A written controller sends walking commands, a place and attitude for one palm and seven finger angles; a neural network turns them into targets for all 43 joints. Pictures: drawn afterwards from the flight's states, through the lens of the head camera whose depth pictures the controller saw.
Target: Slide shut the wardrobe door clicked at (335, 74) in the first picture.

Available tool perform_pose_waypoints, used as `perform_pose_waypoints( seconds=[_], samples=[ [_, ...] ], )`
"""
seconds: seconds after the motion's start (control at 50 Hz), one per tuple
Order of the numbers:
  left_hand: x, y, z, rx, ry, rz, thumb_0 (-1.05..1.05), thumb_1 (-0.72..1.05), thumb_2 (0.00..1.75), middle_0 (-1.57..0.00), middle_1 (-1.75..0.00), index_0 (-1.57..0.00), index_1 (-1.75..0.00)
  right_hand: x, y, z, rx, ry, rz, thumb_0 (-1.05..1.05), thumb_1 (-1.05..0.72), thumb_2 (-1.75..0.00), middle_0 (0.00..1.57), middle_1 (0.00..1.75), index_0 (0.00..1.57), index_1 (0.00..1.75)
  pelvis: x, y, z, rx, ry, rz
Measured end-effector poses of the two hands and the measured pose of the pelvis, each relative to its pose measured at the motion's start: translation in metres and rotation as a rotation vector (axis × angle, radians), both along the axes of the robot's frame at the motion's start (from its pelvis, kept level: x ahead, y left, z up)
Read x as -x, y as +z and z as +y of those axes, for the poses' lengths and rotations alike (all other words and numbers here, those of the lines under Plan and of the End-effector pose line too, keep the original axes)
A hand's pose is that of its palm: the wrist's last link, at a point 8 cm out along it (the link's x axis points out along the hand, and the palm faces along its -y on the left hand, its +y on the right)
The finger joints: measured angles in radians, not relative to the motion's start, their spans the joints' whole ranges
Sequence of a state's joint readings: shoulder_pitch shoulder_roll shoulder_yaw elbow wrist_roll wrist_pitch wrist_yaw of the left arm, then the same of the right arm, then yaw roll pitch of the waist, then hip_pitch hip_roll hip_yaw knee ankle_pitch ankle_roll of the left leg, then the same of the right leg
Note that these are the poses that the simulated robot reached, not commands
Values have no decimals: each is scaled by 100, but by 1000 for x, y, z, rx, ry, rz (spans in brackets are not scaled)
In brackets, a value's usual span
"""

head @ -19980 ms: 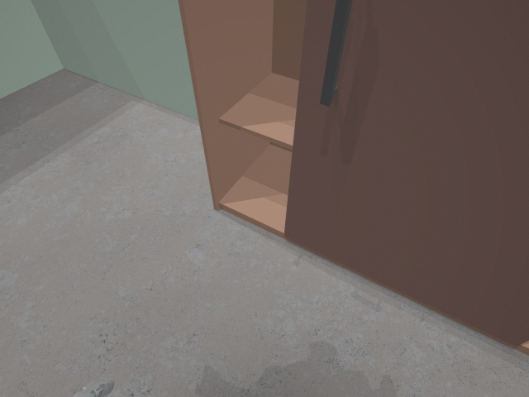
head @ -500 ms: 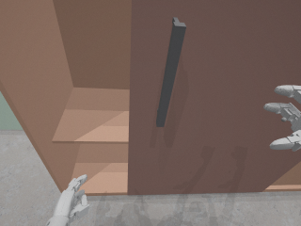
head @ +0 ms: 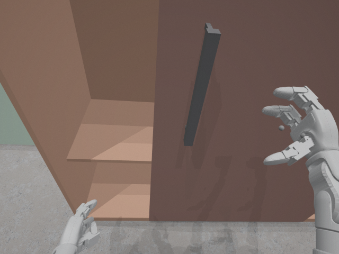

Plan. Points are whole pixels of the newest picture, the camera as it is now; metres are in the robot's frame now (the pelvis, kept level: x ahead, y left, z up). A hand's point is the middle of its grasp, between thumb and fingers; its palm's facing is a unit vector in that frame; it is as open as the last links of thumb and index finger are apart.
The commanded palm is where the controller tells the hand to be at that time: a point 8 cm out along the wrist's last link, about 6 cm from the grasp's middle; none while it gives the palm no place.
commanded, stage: move the hooked fingers beside the handle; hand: right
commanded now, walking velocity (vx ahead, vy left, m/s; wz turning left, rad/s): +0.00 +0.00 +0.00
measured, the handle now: (196, 93) +0.45 -0.05 +0.19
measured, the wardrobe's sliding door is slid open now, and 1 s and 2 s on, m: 0.37 0.37 0.37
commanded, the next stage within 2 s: none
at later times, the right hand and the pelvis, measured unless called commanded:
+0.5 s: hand (251, 105) +0.37 -0.16 +0.22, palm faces +0.02 +1.00 -0.03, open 14.0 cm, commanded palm +0.34 -0.20 +0.20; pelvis +0.01 +0.01 +0.00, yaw +1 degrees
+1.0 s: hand (222, 101) +0.41 -0.11 +0.19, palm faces -0.01 +1.00 -0.01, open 13.9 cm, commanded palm +0.39 -0.15 +0.20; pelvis +0.01 +0.00 +0.00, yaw +0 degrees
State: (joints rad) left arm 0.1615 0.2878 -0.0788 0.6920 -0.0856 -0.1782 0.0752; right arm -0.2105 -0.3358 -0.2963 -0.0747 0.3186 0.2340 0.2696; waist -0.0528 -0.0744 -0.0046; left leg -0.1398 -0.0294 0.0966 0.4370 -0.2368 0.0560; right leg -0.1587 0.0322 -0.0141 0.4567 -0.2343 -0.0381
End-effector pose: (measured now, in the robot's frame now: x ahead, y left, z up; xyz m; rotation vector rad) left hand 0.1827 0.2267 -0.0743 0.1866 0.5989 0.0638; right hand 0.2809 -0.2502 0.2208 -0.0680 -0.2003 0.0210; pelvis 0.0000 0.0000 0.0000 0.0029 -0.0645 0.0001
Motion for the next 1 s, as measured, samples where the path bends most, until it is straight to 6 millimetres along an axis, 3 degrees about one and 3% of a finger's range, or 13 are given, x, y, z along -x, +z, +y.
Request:
perform_pose_waypoints(
  seconds=[0.1, 0.18, 0.26, 0.34, 0.4, 0.44, 0.54, 0.6, 0.64, 0.72, 0.78, 0.84, 1.0],
  samples=[
    [-4, 3, -2, 22, 9, -5, 2, 91, 89, -20, -30, -20, -30, -19, 21, -4, -21, -53, -24, -2, 50, -30, 31, 120, 31, 120, -1, 1, 4, 2, 1, -5],
    [-4, -1, -1, 48, 17, 7, 1, 91, 89, -20, -30, -20, -30, -38, -5, 2, -14, -52, 164, -1, 50, -30, 30, 120, 30, 120, 2, 1, 5, 2, 1, 9],
    [-1, -5, 1, 48, 19, 20, 1, 91, 89, -20, -30, -20, -30, -42, -27, 28, -9, 0, 208, -2, 50, -30, 30, 120, 30, 120, 2, 1, 4, 5, 6, 19],
    [2, -6, 2, 36, 15, 36, 1, 91, 89, -20, -30, -20, -30, -42, -4, 43, -30, 12, 48, -2, 50, -30, 30, 120, 30, 120, -4, 2, 7, 10, 14, 15],
    [4, -6, 4, 37, 21, 51, 1, 91, 89, -20, -30, -20, -30, -48, 17, 40, -43, -19, -26, -2, 50, -30, 31, 120, 30, 120, -8, 2, 9, 9, 16, 9],
    [4, -7, 6, 40, 31, 65, 1, 91, 89, -20, -30, -20, -30, -57, 18, 35, -51, -38, 11, -2, 50, -30, 31, 120, 30, 120, -9, 2, 11, 7, 14, 9],
    [8, -11, 13, 46, 57, 92, 1, 91, 89, -20, -30, -20, -30, -76, -25, 42, -27, -29, 247, -1, 50, -30, 30, 120, 30, 120, -6, 2, 10, 4, 13, 26],
    [10, -12, 16, 33, 64, 99, 1, 91, 89, -20, -30, -20, -30, -77, -42, 58, -37, 5, 268, -2, 50, -30, 30, 120, 30, 120, -5, 2, 8, 6, 17, 32],
    [12, -12, 16, 22, 63, 101, 1, 91, 89, -20, -30, -20, -30, -77, -35, 67, -48, 15, 194, -2, 50, -30, 30, 120, 30, 120, -7, 3, 8, 8, 22, 32],
    [14, -12, 15, 19, 63, 109, 1, 91, 89, -20, -30, -20, -30, -82, 5, 69, -61, -5, 5, -2, 50, -30, 30, 120, 30, 120, -13, 3, 9, 10, 25, 26],
    [14, -13, 13, 32, 70, 124, 1, 91, 89, -20, -30, -20, -30, -94, 19, 67, -61, -19, 13, -2, 50, -30, 30, 120, 30, 120, -15, 3, 9, 6, 22, 25],
    [16, -16, 12, 44, 77, 148, 1, 91, 89, -20, -30, -20, -30, -108, 2, 71, -61, -15, 147, -2, 50, -30, 31, 121, 30, 120, -15, 3, 7, 2, 14, 35],
    [24, -24, 6, 33, 61, 198, 1, 91, 89, -20, -30, -20, -30, -109, -26, 88, -56, -11, 199, -2, 50, -30, 33, 124, 31, 122, -9, 3, 1, 4, 7, 57]
  ],
)
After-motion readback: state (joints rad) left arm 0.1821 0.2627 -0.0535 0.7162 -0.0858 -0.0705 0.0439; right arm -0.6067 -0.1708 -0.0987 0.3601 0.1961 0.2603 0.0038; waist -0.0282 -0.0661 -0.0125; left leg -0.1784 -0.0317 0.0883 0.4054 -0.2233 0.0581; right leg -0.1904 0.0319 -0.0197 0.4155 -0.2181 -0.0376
